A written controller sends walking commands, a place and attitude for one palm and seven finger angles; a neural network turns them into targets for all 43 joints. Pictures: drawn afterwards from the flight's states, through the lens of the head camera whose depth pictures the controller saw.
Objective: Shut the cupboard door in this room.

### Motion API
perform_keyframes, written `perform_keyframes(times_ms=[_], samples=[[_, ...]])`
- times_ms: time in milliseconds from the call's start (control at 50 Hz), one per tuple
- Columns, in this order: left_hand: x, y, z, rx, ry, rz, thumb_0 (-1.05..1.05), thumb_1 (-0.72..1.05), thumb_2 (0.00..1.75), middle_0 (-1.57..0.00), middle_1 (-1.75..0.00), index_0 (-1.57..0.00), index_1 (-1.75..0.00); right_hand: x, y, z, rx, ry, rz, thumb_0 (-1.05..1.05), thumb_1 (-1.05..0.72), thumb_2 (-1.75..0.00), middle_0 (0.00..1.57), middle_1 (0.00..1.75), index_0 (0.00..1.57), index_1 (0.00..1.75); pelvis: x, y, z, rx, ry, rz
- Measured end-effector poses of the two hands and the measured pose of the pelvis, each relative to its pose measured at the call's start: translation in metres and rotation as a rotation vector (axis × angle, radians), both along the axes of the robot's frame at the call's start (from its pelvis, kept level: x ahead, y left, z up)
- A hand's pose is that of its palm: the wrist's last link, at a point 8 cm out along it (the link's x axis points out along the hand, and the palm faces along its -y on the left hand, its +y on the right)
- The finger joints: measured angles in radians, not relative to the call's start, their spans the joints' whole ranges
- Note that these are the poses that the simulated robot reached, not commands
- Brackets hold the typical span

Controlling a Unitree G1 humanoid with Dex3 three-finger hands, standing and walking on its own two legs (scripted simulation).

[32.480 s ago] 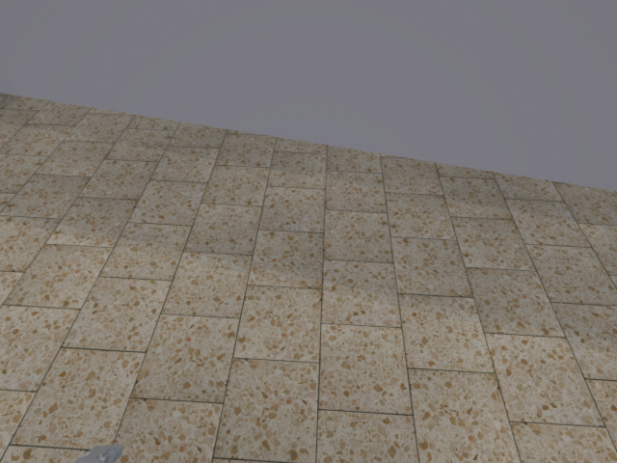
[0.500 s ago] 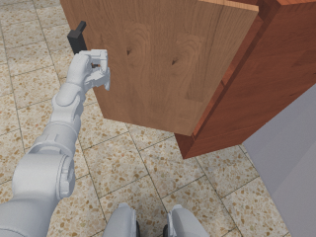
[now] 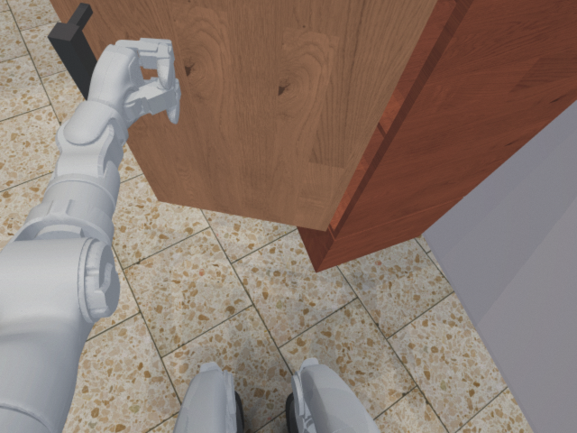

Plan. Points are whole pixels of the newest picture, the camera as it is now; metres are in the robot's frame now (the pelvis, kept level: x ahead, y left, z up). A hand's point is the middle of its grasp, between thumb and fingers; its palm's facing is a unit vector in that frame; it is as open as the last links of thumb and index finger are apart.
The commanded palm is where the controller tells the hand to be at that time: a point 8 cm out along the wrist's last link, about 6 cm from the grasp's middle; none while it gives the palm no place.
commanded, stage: push the door shut along its arc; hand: left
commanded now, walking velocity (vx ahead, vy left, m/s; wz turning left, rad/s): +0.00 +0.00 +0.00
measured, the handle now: (100, 74) +0.58 +0.18 +0.09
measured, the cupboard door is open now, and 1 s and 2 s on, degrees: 60 48 48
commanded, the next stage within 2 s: pull the fist back off the door in 0.36 s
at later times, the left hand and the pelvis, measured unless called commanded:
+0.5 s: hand (190, 71) +0.57 +0.07 +0.10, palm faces -0.38 -0.92 +0.00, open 3.5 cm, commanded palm +0.58 +0.07 +0.09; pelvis -0.01 +0.00 -0.02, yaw +0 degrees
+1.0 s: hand (207, 79) +0.56 +0.05 +0.10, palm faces +0.05 -1.00 -0.02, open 3.1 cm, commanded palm +0.51 +0.09 +0.09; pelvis +0.03 -0.01 +0.02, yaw +0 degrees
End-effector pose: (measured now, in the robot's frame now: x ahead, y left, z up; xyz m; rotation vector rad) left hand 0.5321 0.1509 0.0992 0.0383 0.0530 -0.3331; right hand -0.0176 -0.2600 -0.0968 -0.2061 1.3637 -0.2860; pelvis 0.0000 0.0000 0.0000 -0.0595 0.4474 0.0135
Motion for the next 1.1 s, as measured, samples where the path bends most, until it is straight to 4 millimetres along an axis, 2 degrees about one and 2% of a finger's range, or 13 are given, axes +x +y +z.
perform_keyframes(times_ms=[280, 480, 520, 580, 660, 740, 820, 960, 1100], samples=[[0.016, -0.012, 0.004, -0.002, 0.018, -0.055, 0.03, 0.95, 0.98, -1.30, -1.50, -1.30, -1.50, 0.009, -0.014, -0.003, -0.068, -0.027, 0.049, 0.00, -0.90, -0.90, 0.20, 0.30, 0.20, 0.29, -0.005, -0.002, -0.011, -0.017, 0.033, 0.019], [0.033, -0.024, 0.004, 0.004, 0.013, -0.088, 0.03, 1.00, 1.01, -1.30, -1.50, -1.30, -1.50, -0.007, -0.006, -0.010, -0.077, 0.000, 0.029, 0.00, -0.90, -0.90, 0.20, 0.30, 0.20, 0.29, -0.008, 0.001, -0.021, -0.024, 0.065, 0.013], [0.036, -0.025, 0.002, -0.063, 0.029, -0.004, 0.04, 0.97, 1.00, -1.30, -1.50, -1.30, -1.50, -0.012, -0.001, -0.010, -0.063, 0.014, 0.031, 0.00, -0.90, -0.90, 0.20, 0.30, 0.20, 0.29, -0.008, 0.003, -0.021, -0.028, 0.075, 0.012], [0.040, -0.029, -0.003, -0.137, 0.047, 0.210, 0.03, 0.90, 0.96, -1.30, -1.50, -1.30, -1.50, -0.019, 0.010, -0.010, -0.013, 0.037, 0.048, 0.00, -0.91, -0.90, 0.20, 0.30, 0.20, 0.29, -0.006, 0.004, -0.020, -0.025, 0.088, 0.010], [0.037, -0.039, -0.006, -0.069, -0.015, 0.408, 0.02, 0.87, 0.93, -1.30, -1.50, -1.29, -1.50, -0.029, 0.025, -0.010, 0.069, 0.074, 0.051, 0.00, -0.91, -0.90, 0.20, 0.30, 0.20, 0.29, -0.003, 0.004, -0.018, -0.017, 0.099, 0.004], [0.034, -0.049, -0.008, 0.015, -0.061, 0.407, 0.01, 0.91, 0.94, -1.30, -1.50, -1.29, -1.50, -0.040, 0.036, -0.008, 0.124, 0.112, -0.002, 0.00, -0.91, -0.90, 0.20, 0.30, 0.20, 0.29, 0.002, 0.002, -0.012, -0.009, 0.088, -0.003], [0.028, -0.054, -0.012, 0.015, -0.012, 0.372, 0.01, 0.92, 0.93, -1.30, -1.50, -1.30, -1.50, -0.045, 0.039, 0.000, 0.149, 0.139, -0.041, 0.00, -0.91, -0.90, 0.20, 0.30, 0.20, 0.29, 0.008, 0.001, -0.001, 0.001, 0.065, -0.009], [0.009, -0.051, -0.003, -0.023, -0.042, 0.389, 0.01, 0.91, 0.91, -1.30, -1.50, -1.30, -1.50, -0.028, 0.026, 0.014, 0.148, 0.117, -0.029, 0.00, -0.91, -0.90, 0.20, 0.30, 0.20, 0.29, 0.022, -0.004, 0.017, 0.023, 0.020, -0.018], [-0.025, -0.044, -0.005, -0.019, -0.057, 0.390, 0.02, 0.90, 0.91, -1.30, -1.50, -1.30, -1.50, 0.020, -0.002, 0.017, 0.115, 0.035, 0.026, 0.00, -0.91, -0.90, 0.20, 0.30, 0.20, 0.29, 0.031, -0.011, 0.027, 0.039, -0.027, -0.011]])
